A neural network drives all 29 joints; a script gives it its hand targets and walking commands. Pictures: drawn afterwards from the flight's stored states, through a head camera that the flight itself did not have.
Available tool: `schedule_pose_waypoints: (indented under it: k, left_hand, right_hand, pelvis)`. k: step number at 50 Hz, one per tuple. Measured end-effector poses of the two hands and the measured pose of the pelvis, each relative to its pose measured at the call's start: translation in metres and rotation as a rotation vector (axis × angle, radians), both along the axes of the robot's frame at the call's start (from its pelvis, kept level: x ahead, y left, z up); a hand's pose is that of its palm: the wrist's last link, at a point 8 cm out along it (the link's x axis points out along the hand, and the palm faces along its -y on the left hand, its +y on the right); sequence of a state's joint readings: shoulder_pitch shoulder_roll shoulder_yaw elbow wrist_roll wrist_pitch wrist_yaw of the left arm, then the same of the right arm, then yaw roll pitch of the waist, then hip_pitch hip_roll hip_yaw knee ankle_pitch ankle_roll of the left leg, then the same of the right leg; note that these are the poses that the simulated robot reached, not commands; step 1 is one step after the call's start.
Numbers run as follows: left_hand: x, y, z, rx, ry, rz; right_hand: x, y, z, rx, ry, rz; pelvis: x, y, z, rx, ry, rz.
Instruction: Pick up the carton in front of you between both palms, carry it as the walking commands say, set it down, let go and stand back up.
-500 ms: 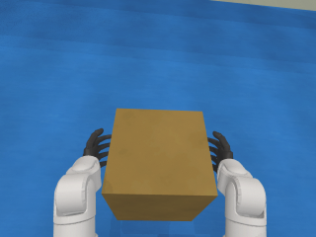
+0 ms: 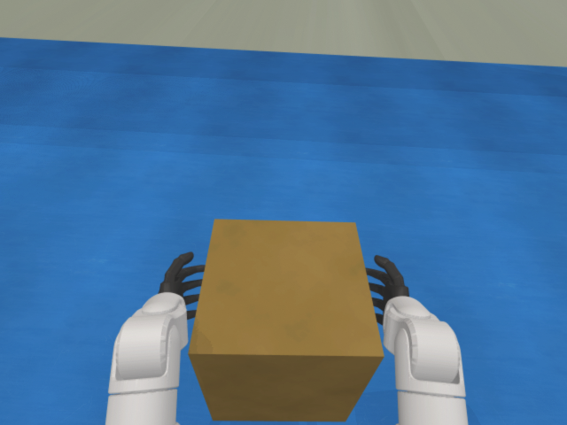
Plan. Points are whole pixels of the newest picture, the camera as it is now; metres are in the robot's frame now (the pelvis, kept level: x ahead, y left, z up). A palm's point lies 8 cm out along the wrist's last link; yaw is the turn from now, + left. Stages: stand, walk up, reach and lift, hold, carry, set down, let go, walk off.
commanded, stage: carry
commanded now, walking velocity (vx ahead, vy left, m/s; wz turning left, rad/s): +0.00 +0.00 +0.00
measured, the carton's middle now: (282, 324) +0.28 +0.00 -0.01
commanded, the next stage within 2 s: hold in 1.14 s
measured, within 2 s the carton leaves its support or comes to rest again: neither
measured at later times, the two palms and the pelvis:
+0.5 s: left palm (176, 316) +0.26 +0.15 +0.04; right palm (392, 319) +0.26 -0.15 +0.04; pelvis -0.03 +0.00 +0.00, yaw +0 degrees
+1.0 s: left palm (173, 329) +0.24 +0.15 +0.04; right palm (397, 332) +0.24 -0.15 +0.04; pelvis -0.05 +0.00 +0.00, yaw +0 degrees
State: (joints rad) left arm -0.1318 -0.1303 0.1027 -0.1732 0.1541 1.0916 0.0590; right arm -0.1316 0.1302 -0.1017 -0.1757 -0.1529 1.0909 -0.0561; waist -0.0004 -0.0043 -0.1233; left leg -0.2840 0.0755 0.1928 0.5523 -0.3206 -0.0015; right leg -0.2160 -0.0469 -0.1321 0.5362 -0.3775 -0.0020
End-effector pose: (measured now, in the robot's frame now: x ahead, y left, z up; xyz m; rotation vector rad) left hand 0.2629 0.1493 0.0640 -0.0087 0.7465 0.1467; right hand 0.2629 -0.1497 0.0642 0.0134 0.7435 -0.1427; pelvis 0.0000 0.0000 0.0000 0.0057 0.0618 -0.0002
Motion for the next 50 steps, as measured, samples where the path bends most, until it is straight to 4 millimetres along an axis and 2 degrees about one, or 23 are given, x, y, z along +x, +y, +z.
schedule_pose_waypoints:
  k: [8, 18, 29, 50]
  left_hand:
    - [-0.007, -0.002, -0.015, 0.023, -0.027, -0.024]
    - [-0.003, -0.003, -0.027, 0.047, -0.056, -0.046]
    - [-0.009, -0.002, -0.018, 0.043, -0.104, -0.037]
    - [-0.024, -0.003, -0.020, 0.043, -0.082, -0.039]
  right_hand:
    - [-0.007, -0.002, -0.015, -0.027, -0.028, 0.021]
    - [-0.004, -0.003, -0.026, -0.053, -0.056, 0.038]
    - [-0.009, -0.002, -0.018, -0.047, -0.104, 0.032]
    - [-0.025, -0.003, -0.019, -0.048, -0.082, 0.034]
  pelvis:
    - [-0.007, -0.001, 0.001, 0.000, -0.014, -0.001]
    - [-0.023, -0.001, 0.004, -0.002, -0.027, -0.003]
    - [-0.035, -0.001, 0.005, -0.003, -0.023, -0.002]
    - [-0.046, -0.002, 0.004, -0.003, -0.026, -0.001]
